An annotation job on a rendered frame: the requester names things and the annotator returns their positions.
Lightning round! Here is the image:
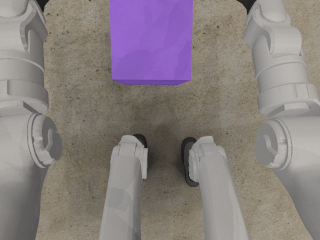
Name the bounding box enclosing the robot left upper arm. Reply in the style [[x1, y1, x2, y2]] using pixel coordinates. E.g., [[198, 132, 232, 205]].
[[0, 112, 63, 240]]

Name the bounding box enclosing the carton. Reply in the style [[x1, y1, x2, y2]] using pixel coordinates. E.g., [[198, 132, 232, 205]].
[[109, 0, 193, 85]]

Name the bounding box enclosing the right robot hand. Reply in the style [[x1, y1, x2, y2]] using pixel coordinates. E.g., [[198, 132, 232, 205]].
[[237, 0, 256, 15]]

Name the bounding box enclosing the robot left shin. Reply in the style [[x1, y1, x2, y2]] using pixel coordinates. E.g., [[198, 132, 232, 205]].
[[110, 135, 143, 168]]

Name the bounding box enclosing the robot left thigh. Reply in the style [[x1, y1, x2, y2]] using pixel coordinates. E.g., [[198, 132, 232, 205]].
[[98, 142, 148, 240]]

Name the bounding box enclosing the robot right upper arm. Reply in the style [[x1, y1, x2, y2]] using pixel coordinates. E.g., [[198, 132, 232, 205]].
[[254, 116, 320, 240]]

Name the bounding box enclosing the robot right forearm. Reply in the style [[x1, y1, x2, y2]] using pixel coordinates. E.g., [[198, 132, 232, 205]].
[[243, 0, 320, 119]]

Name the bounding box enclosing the robot left forearm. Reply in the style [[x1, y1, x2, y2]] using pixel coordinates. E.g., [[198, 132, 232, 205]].
[[0, 0, 49, 117]]

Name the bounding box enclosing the left robot hand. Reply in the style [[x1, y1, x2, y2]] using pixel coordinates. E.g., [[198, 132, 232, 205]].
[[36, 0, 49, 12]]

